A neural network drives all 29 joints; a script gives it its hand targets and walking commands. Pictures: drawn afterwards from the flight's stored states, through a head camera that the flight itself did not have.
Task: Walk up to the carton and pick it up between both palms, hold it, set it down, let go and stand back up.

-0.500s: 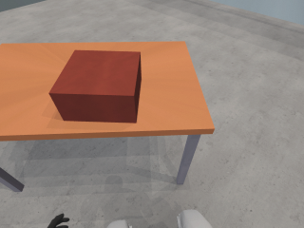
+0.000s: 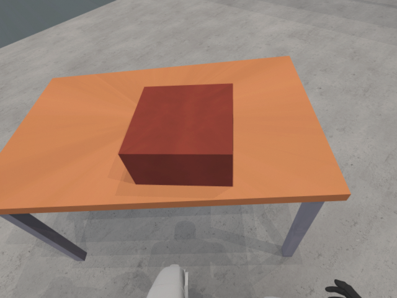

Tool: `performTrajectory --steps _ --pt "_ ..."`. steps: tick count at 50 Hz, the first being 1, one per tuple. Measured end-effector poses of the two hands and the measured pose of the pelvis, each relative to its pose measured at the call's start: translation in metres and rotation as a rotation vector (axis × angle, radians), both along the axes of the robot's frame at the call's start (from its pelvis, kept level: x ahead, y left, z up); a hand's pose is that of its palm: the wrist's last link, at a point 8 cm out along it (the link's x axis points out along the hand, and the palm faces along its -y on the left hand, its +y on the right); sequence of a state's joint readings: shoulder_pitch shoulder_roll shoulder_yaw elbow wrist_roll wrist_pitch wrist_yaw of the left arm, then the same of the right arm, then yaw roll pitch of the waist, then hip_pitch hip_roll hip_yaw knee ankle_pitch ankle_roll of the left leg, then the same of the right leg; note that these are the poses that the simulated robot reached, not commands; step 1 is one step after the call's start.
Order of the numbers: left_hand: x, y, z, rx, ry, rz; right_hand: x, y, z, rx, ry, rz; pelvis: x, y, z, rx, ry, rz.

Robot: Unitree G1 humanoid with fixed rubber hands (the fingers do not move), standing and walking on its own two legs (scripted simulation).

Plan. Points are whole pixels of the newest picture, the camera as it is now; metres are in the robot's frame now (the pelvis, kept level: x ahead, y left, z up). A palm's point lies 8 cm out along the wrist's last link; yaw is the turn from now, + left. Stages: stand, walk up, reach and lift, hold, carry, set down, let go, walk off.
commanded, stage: walk up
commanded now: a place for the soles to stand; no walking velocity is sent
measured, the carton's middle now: (185, 132) +0.56 +0.10 -0.05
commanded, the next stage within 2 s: none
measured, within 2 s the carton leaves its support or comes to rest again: neither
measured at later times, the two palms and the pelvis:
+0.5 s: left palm (67, 252) +0.22 +0.37 -0.10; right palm out of the picture +0.10 -0.15 -0.10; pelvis +0.07 +0.12 +0.00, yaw -3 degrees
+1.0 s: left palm (77, 264) +0.19 +0.33 -0.09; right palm (317, 288) +0.16 -0.19 -0.08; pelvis +0.07 +0.08 +0.00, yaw -2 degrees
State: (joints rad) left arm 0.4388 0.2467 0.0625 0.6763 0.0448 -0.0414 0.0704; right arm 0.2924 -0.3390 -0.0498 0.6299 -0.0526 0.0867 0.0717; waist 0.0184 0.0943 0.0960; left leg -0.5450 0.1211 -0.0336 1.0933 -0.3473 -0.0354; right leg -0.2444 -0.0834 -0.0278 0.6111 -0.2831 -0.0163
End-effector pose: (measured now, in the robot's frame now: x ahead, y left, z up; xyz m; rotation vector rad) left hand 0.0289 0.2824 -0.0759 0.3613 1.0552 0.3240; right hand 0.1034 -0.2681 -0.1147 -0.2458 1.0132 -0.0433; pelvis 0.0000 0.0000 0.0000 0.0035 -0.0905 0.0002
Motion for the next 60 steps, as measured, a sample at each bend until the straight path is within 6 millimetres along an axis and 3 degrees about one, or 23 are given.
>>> performTrajectory --steps 3,6,10,16,20,24,28,33,42,52,60 --pt "0.006 0.028 -0.008 -0.023 0.012 0.004 0.020 0.025 0.007 -0.014 -0.017 0.012 0.009 0.025 -0.002 -0.006 0.014 0.007" --pt "0.029 0.058 -0.026 -0.055 -0.010 -0.017 0.031 0.052 0.006 -0.050 -0.028 0.001 0.022 0.055 -0.014 -0.023 0.030 0.009" --pt "0.072 0.086 -0.052 -0.095 -0.029 -0.070 0.023 0.083 0.001 -0.088 -0.020 -0.056 0.034 0.086 -0.028 -0.002 0.020 -0.006" --pt "0.138 0.090 -0.042 -0.145 -0.066 -0.170 0.005 0.111 0.015 -0.105 0.011 -0.146 0.052 0.110 -0.013 -0.021 0.040 -0.025" --pt "0.168 0.091 -0.030 -0.155 -0.082 -0.212 0.003 0.122 0.018 -0.111 0.028 -0.152 0.061 0.120 -0.005 -0.023 0.059 -0.041" --pt "0.190 0.089 -0.023 -0.151 -0.085 -0.238 0.002 0.122 0.018 -0.111 0.036 -0.170 0.065 0.121 -0.002 -0.019 0.067 -0.054" --pt "0.205 0.078 -0.018 -0.153 -0.111 -0.255 0.002 0.110 0.013 -0.113 0.039 -0.179 0.067 0.114 -0.004 -0.009 0.070 -0.069" --pt "0.206 0.060 -0.011 -0.157 -0.148 -0.272 0.011 0.096 0.008 -0.085 0.014 -0.178 0.067 0.104 -0.005 -0.015 0.057 -0.058" --pt "0.194 0.041 -0.010 -0.219 -0.170 -0.237 0.039 0.092 0.026 -0.074 -0.086 -0.122 0.068 0.090 0.000 0.010 0.050 -0.047" --pt "0.161 0.048 -0.015 -0.192 -0.090 -0.193 0.053 0.080 0.029 -0.075 -0.100 -0.087 0.067 0.080 0.002 0.009 0.065 -0.029" --pt "0.164 0.051 -0.014 -0.186 -0.092 -0.175 0.057 0.085 0.024 -0.063 -0.076 -0.079 0.074 0.079 0.002 0.008 0.069 -0.013"
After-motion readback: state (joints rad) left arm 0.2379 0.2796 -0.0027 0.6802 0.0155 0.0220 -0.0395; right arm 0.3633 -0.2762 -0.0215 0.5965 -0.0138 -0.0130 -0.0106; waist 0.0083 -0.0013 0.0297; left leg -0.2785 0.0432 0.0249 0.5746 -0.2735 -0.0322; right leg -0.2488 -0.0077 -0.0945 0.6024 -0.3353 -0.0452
